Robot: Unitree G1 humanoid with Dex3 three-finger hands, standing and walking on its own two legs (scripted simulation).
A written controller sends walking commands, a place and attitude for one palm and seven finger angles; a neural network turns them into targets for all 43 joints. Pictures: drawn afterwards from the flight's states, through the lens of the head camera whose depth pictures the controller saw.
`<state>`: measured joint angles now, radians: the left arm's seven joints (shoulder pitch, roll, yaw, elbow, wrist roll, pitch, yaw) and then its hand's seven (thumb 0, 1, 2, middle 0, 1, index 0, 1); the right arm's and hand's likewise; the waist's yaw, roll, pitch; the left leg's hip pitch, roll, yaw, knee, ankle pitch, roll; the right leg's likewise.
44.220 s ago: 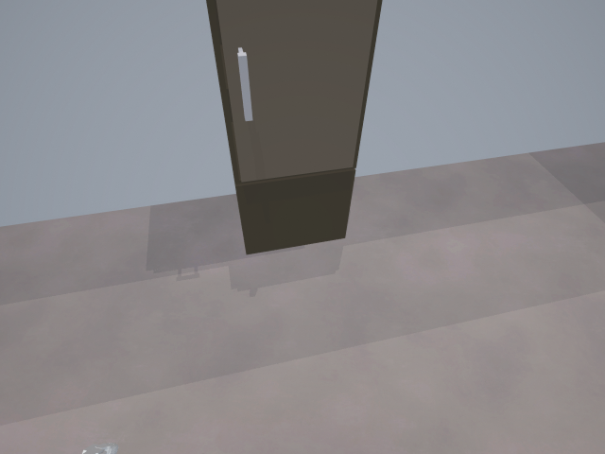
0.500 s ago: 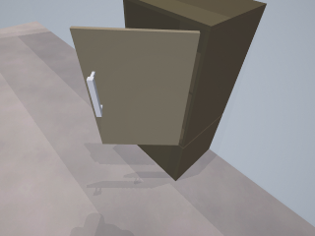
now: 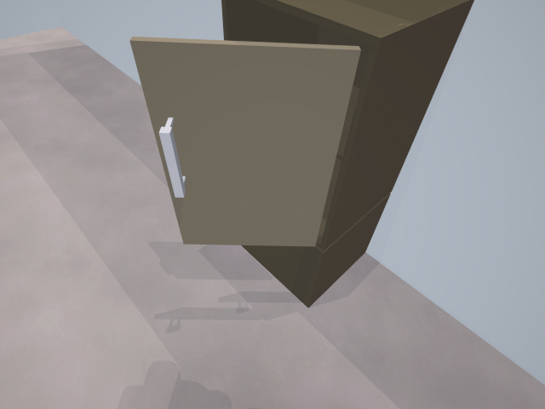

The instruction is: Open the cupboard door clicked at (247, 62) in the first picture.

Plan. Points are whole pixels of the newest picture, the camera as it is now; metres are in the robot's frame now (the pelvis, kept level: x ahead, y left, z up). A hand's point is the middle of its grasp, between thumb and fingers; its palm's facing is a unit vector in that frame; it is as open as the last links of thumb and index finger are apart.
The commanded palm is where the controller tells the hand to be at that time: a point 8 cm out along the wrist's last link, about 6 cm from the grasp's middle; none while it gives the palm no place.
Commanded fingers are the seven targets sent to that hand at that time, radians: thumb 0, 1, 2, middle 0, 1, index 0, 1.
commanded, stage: look again from close up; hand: left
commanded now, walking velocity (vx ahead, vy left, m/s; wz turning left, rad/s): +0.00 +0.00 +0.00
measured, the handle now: (175, 159) +0.60 +0.25 +0.01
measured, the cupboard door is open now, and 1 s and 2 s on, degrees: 46 46 46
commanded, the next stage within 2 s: shuffle to correct the standing spot in 0.62 s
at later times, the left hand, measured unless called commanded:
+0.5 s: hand out of the picture -0.01 +0.15 -0.18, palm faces +0.02 -0.99 -0.17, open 7.4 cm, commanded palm none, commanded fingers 0.00 0.90 0.90 -0.20 -0.30 -0.20 -0.30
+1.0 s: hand out of the picture +0.01 +0.17 -0.19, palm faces +0.13 -0.98 -0.15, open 7.4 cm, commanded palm none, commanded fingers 0.00 0.90 0.90 -0.20 -0.30 -0.20 -0.30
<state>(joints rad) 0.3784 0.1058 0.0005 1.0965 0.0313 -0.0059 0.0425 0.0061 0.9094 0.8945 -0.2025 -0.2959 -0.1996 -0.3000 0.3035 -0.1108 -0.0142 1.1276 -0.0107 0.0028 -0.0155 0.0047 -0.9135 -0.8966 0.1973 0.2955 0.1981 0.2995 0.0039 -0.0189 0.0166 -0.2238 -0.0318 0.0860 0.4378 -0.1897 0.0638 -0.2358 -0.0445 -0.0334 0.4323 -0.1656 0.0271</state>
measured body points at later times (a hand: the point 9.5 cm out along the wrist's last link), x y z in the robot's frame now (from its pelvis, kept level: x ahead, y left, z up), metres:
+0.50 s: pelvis +0.01 -0.01 +0.00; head +0.01 +0.00 +0.45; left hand -0.01 +0.21 -0.16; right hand +0.00 -0.22 -0.16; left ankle +0.03 +0.08 -0.74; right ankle +0.04 -0.14 -0.74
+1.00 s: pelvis +0.03 +0.01 +0.00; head +0.04 +0.03 +0.44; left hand +0.01 +0.22 -0.17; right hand +0.02 -0.23 -0.15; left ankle +0.03 +0.09 -0.73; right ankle +0.04 -0.14 -0.74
